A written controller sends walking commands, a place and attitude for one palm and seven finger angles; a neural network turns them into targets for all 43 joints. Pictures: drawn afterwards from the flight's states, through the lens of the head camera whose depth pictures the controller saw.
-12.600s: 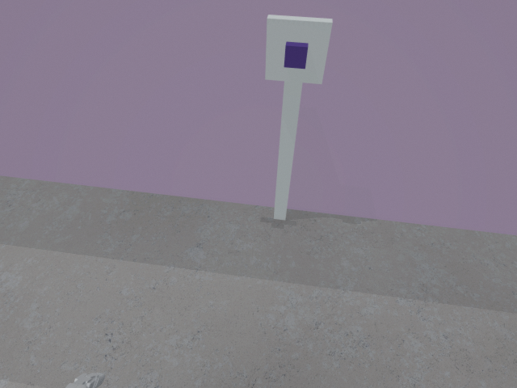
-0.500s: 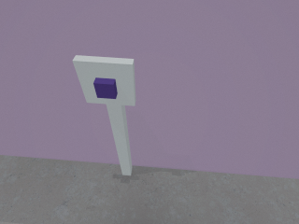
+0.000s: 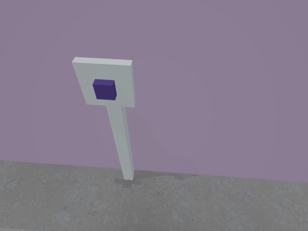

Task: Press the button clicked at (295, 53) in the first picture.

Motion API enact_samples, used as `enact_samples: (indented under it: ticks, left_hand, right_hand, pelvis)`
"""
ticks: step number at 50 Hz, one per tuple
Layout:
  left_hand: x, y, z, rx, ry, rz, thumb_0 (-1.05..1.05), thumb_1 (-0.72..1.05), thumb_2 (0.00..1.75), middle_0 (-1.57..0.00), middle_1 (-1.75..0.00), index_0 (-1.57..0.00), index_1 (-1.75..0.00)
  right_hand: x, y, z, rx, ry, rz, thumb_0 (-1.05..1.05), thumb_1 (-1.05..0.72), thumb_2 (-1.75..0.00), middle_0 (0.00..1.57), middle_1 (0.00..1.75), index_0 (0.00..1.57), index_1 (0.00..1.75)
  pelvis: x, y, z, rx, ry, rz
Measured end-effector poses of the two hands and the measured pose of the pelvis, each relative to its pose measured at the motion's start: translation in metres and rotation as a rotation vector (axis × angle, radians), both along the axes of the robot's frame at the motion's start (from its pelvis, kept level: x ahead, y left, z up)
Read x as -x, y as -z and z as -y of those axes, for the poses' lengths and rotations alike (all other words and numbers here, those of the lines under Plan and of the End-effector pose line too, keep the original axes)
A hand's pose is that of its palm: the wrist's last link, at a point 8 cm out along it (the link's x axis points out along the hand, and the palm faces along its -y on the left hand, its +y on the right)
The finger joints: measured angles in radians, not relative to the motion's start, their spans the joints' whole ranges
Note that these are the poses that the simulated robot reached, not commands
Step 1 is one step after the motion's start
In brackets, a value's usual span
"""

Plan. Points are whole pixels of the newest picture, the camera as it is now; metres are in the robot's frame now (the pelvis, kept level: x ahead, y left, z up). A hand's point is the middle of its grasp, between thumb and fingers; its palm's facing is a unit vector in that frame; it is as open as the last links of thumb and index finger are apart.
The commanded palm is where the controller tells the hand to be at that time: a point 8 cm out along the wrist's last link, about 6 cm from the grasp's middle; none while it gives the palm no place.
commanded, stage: look again from close up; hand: left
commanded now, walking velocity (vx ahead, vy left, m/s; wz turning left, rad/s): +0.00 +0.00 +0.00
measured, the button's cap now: (105, 89) +0.52 +0.19 +0.07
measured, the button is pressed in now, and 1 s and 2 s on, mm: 0 0 0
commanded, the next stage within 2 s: raise the hand and make a fist in 0.54 s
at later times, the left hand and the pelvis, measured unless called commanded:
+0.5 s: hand out of the picture +0.04 +0.18 -0.18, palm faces +0.01 -0.98 -0.20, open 7.4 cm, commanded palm none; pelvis +0.02 +0.01 +0.00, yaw +0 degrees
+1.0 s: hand (100, 209) +0.18 +0.15 -0.03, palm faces -0.06 -1.00 +0.00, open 5.9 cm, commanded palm +0.14 +0.23 -0.04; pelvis +0.00 -0.01 -0.07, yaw +1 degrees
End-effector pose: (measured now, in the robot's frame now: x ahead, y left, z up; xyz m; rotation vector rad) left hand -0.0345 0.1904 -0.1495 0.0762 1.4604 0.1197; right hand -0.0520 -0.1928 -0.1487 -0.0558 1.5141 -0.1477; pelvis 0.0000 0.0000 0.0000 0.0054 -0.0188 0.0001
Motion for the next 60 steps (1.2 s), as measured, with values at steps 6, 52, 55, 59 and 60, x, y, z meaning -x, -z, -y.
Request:
enact_samples:
  ticks: [6, 52, 55, 59, 60]
  left_hand:
    - [0.001, 0.004, -0.001, -0.01, 0.025, 0.011, 0.0, 0.91, 0.89, -0.2, -0.3, -0.2, -0.3]
    - [-0.184, -0.104, -0.015, 0.109, 0.133, 1.39, 0.01, 0.91, 0.89, -0.52, -0.65, -0.52, -0.65]
    - [-0.163, -0.098, -0.027, 0.03, 0.064, 1.344, 0.01, 0.9, 0.89, -0.61, -0.74, -0.6, -0.74]
    - [-0.158, -0.117, -0.035, -0.045, 0.079, 1.417, 0.02, 0.9, 0.9, -0.71, -0.86, -0.71, -0.86]
    - [-0.161, -0.122, -0.035, -0.044, 0.097, 1.44, 0.02, 0.9, 0.9, -0.74, -0.89, -0.73, -0.89]
  right_hand:
    - [-0.019, 0.008, 0.005, -0.001, -0.012, 0.064, 0.0, -0.91, -0.9, 0.2, 0.3, 0.2, 0.3]
    - [-0.273, -0.046, 0.067, 0.186, -0.217, 1.035, 0.01, -0.91, -0.9, 0.2, 0.3, 0.2, 0.3]
    - [-0.281, -0.042, 0.064, 0.18, -0.234, 1.045, 0.01, -0.91, -0.9, 0.2, 0.3, 0.2, 0.3]
    - [-0.274, -0.025, 0.054, 0.151, -0.261, 0.999, 0.01, -0.9, -0.9, 0.2, 0.3, 0.2, 0.3]
    - [-0.269, -0.02, 0.052, 0.141, -0.261, 0.98, 0.01, -0.9, -0.9, 0.2, 0.3, 0.2, 0.3]
  pelvis:
    - [0.001, 0.007, -0.001, 0.034, -0.009, -0.008]
    - [0.004, 0.081, 0.017, 0.008, -0.015, -0.212]
    - [0.006, 0.088, 0.024, 0.026, -0.03, -0.212]
    - [0.008, 0.09, 0.03, 0.048, -0.048, -0.217]
    - [0.008, 0.09, 0.031, 0.052, -0.051, -0.219]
